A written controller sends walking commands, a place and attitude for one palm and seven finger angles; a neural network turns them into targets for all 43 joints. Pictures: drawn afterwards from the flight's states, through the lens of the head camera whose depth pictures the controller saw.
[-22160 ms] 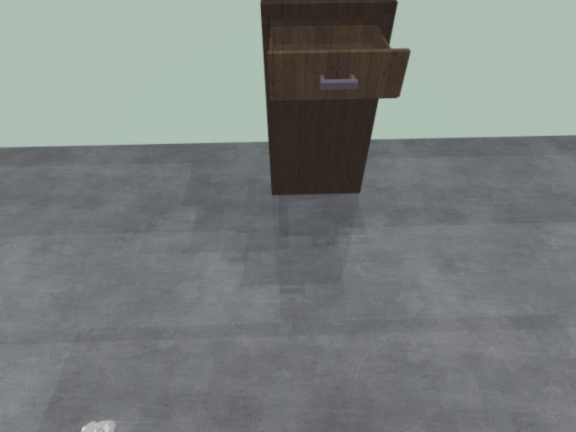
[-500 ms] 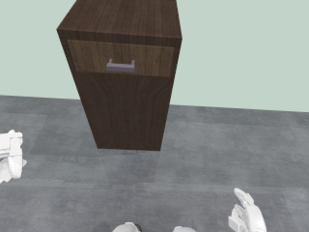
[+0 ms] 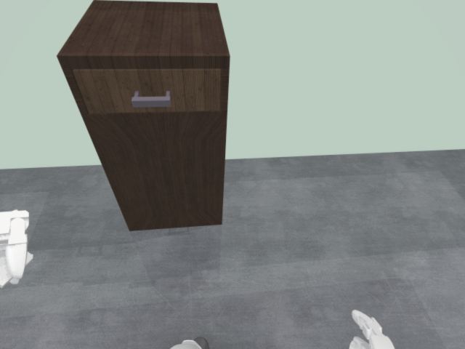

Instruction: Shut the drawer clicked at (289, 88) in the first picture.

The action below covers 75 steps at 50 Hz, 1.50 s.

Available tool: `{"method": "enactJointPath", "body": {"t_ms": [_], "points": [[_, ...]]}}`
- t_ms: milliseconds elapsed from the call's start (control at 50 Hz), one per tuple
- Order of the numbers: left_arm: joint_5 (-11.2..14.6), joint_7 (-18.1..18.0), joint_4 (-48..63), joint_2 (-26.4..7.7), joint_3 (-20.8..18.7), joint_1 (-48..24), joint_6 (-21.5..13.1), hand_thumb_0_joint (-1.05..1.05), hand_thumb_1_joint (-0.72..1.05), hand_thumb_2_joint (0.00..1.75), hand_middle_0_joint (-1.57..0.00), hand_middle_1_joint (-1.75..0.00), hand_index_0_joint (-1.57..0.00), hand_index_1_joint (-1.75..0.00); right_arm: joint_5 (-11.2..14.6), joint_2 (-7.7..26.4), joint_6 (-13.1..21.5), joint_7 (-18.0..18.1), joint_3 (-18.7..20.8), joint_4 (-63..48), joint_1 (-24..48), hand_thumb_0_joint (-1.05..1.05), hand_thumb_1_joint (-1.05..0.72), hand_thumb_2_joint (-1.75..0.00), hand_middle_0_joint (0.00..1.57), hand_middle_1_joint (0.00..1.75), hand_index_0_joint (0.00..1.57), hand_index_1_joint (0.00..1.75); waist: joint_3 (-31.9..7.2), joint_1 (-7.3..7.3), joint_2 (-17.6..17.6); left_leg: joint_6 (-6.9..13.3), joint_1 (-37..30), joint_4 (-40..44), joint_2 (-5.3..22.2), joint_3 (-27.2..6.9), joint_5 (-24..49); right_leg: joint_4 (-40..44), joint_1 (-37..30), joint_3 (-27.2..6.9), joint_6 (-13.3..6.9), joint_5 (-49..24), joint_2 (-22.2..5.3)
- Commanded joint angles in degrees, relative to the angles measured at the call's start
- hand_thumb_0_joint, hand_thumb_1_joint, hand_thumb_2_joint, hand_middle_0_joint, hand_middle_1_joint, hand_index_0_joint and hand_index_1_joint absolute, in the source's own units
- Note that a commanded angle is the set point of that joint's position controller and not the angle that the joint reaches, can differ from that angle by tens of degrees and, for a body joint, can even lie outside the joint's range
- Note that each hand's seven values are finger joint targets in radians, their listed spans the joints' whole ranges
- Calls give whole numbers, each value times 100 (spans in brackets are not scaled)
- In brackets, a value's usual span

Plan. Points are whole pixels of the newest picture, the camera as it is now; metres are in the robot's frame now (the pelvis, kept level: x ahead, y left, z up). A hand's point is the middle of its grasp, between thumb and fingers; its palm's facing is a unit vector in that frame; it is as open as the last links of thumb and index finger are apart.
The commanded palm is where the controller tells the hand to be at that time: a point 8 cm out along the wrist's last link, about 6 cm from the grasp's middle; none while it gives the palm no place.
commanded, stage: stop stepping back and stand still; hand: left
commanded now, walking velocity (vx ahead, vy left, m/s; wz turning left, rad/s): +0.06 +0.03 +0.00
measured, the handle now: (152, 97) +0.78 +0.23 +0.00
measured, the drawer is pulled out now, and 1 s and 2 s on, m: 0.00 0.00 0.00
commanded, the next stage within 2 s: let the arm hang, fingers relaxed in 0.52 s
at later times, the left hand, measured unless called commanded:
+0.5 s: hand out of the picture +0.15 +0.26 +0.17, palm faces +0.39 -0.82 -0.42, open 3.2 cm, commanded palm +0.11 +0.29 +0.19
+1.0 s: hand out of the picture -0.05 +0.20 -0.18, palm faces +0.06 -0.98 -0.20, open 3.4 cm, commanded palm none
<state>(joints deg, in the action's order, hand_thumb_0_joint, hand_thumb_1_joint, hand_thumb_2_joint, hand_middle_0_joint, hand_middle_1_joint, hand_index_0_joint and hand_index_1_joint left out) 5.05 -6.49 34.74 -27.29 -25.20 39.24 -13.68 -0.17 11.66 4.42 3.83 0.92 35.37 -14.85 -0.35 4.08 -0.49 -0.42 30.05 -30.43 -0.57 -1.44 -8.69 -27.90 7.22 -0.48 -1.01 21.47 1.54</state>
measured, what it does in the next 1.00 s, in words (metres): steps on the spot: left foot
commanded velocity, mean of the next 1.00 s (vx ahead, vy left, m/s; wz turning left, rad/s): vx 0.00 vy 0.00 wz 0.00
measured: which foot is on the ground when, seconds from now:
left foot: up 0.00-0.08, down 0.10-1.00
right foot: down 0.00-1.00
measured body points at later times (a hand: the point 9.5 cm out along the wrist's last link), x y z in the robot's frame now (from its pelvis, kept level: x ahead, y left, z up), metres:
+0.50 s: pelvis -0.03 +0.02 +0.01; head -0.04 +0.02 +0.46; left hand +0.13 +0.30 +0.20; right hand +0.13 -0.21 -0.08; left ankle +0.03 +0.11 -0.73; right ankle -0.06 -0.12 -0.73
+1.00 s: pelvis -0.05 +0.00 +0.00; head -0.03 +0.03 +0.45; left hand -0.06 +0.25 -0.16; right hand -0.03 -0.26 -0.13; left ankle +0.03 +0.11 -0.73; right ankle -0.06 -0.12 -0.73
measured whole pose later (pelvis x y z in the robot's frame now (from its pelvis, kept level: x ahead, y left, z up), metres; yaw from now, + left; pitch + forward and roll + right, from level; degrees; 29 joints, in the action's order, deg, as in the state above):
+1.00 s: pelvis -0.05 +0.00 +0.00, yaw +2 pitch -1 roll -2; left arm -0.7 -1.2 -56.6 -13.4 -1.9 18.4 2.6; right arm -1.6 13.0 -2.2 0.6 1.0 58.0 -16.6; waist 3.3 0.0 2.2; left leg 0.8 20.5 -30.0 -1.4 -4.3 -8.1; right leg -29.2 11.1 1.9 -0.5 16.9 0.9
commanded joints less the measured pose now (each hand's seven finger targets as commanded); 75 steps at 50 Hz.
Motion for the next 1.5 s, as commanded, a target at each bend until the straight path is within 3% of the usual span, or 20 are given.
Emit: {"method": "enactJointPath", "body": {"t_ms": [0, 40, 80, 120, 160, 240, 300, 340, 440, 500, 580, 600, 620, 680, 740, 780, 840, 900, 1160, 1480], "points": [[-89, -221, 1164, -467, -432, -300, -259, 0, 90, 90, -140, -160, -140, -160, 51, 571, 369, 43, 213, -797, 693, 0, -90, -90, 20, 30, 20, 30, 66, -234, 911, -31, -1153, -1849, 300, -138, -763, 1555, 2090, -982, -824, 767, -1668], [-257, -273, 972, -291, -78, -838, -237, 0, 90, 90, -140, -160, -140, -160, 40, 725, 585, 173, 196, -689, 750, 0, -90, -90, 20, 30, 20, 30, 571, -148, 95, 99, -1771, 31, 367, -110, -477, 858, 2102, -384, -306, 369, -1000], [-342, -336, 970, -315, -86, -934, -347, 0, 90, 90, -140, -160, -140, -160, 56, 884, 802, 241, 215, -681, 647, 0, -90, -90, 20, 30, 20, 30, 170, -341, -929, 366, -2020, 970, 789, -755, 344, -65, 1380, 0, 95, -593, -260], [-296, -316, 1023, -503, -263, -713, -435, 0, 90, 90, -140, -160, -140, -160, 27, 798, 912, 235, 191, -675, 652, 0, -90, -90, 20, 30, 20, 30, -353, -382, -1345, 481, -2085, 1670, 1140, -1548, -631, -571, 1074, 31, 175, -29, -45], [-362, -327, 1381, -423, -213, -981, -479, 0, 90, 90, -140, -160, -140, -160, -32, 687, 939, 191, 142, -668, 698, 0, -90, -90, 20, 30, 20, 30, -369, -368, -1149, 594, -1722, 2076, 1287, -1873, -1579, -863, 799, -118, 162, 385, -72], [-337, -294, 1116, -329, -281, -101, -339, 0, 90, 90, -140, -160, -140, -160, -28, 601, 794, 61, 91, -865, 805, 0, -90, -90, 20, 30, 20, 30, -281, -408, -733, 236, -854, 1516, 573, -584, -1921, 700, -56, -68, -38, 122, -191], [-232, -247, 886, -360, -343, -55, -292, 0, 90, 90, -140, -160, -140, -160, -15, 594, 571, 13, 196, -791, 749, 0, -90, -90, 20, 30, 20, 30, 88, -315, 815, -14, -1632, -905, 84, -31, -776, 1930, 1890, -1467, -674, 1415, -1240], [-202, -294, 689, -226, -261, -287, -243, 0, 90, 90, -140, -160, -140, -160, 13, 526, 469, -4, 125, -682, 652, 0, -90, -90, 20, 30, 20, 30, 51, -220, 733, 62, -1374, -893, 193, -41, -413, 1478, 1476, -1224, -699, -12, -1341], [-266, -244, 481, -199, -92, -579, -249, 0, 90, 90, -140, -160, -140, -160, 53, 633, 599, 153, 74, -789, 807, 0, -90, -90, 20, 30, 20, 30, -240, -351, -627, 325, -2123, 1130, 743, -715, 504, 220, 872, -55, 137, -1006, -225], [-349, -246, 897, -223, -24, -906, -283, 0, 90, 90, -140, -160, -140, -160, 14, 610, 655, 160, 28, -831, 901, 0, -90, -90, 20, 30, 20, 30, -194, -400, -769, 433, -1543, 1914, 1027, -1274, -1113, -85, 396, -13, 199, -387, -97], [-411, -273, 928, -201, -69, -562, -275, 0, 90, 90, -140, -160, -140, -160, -6, 599, 703, 98, 43, -884, 917, 0, -90, -90, 20, 30, 20, 30, -98, -426, -508, 322, -1000, 1798, 616, -783, -2015, 599, 20, -62, 89, -177, -164], [-860, 545, -4313, 430, 1828, -1161, 743, 0, 90, 90, -140, -160, -140, -160, 1, 1791, 680, -372, 432, 762, 1128, 0, -90, -90, 20, 30, 20, 30, 70, -326, -54, 337, -705, 26, 520, -748, 168, 161, 740, -262, -73, -1682, -730], [-781, 622, -4414, 525, 1810, -1133, 1107, 0, 90, 90, -136, -156, -136, -156, 88, 1217, 371, -388, 422, 732, 584, 0, -90, -90, 20, 30, 20, 30, -622, -313, 526, 158, -1580, -389, 522, -442, 813, 278, 809, -702, -120, -2321, -994], [-742, 622, -4937, 492, 1910, -1882, 1255, 0, 90, 90, -124, -143, -124, -143, -26, 1208, -49, -391, 331, 609, 347, 0, -90, -90, 20, 30, 20, 30, -460, -285, 1227, 265, -1437, -689, 340, -536, 323, 84, 1198, -493, -377, -1195, -924], [-715, 599, -5950, 438, 2021, -2392, 1396, 0, 90, 90, -112, -130, -112, -130, -130, 1166, -274, -399, 286, 751, 523, 0, -90, -90, 20, 30, 20, 30, 125, -288, 856, 343, -1194, -368, 341, -679, 224, 148, 1459, -427, -402, -291, -803], [-681, 574, -6734, 484, 2113, -2464, 1462, 0, 90, 90, -104, -121, -104, -121, -175, 1092, -372, -379, 194, 947, 575, 0, -90, -90, 20, 30, 20, 30, 344, -356, 2, 386, -963, 296, 439, -973, -55, 107, 1197, -353, -274, 94, -564], [-633, 575, -7828, 463, 2180, -2237, 1471, 0, 90, 90, -92, -108, -92, -108, -161, 1074, -405, -328, 139, 1291, 536, 0, -90, -90, 20, 30, 20, 30, 280, -516, -757, 440, -730, 1084, 549, -1359, -935, 113, 540, -257, -174, 168, -382], [-590, 593, -8617, 591, 2245, -1983, 1425, 0, 90, 90, -80, -95, -80, -95, -130, 921, -448, -273, 134, 1655, 331, 0, -90, -90, 20, 30, 20, 30, 182, -516, -1019, 345, -991, 1205, 421, -1145, -1409, 437, 480, -377, -263, 170, -441], [-560, 511, -9830, 861, 2373, -1659, 1367, 0, 90, 90, -28, -39, -28, -39, -68, 590, -548, -210, 188, 2557, -519, 0, -90, -90, 20, 30, 20, 30, 605, -326, 187, 300, -1799, 844, 392, -745, -772, 1134, 1209, -385, -343, 578, -626], [-565, 436, -9857, 1224, 2326, -1745, 1334, 0, 90, 90, -20, -30, -20, -30, -87, 222, -444, -177, 132, 2795, -416, 0, -90, -90, 20, 30, 20, 30, 638, -404, -73, 308, -1636, 996, 428, -723, -101, 847, 706, -246, -239, -285, -569]]}}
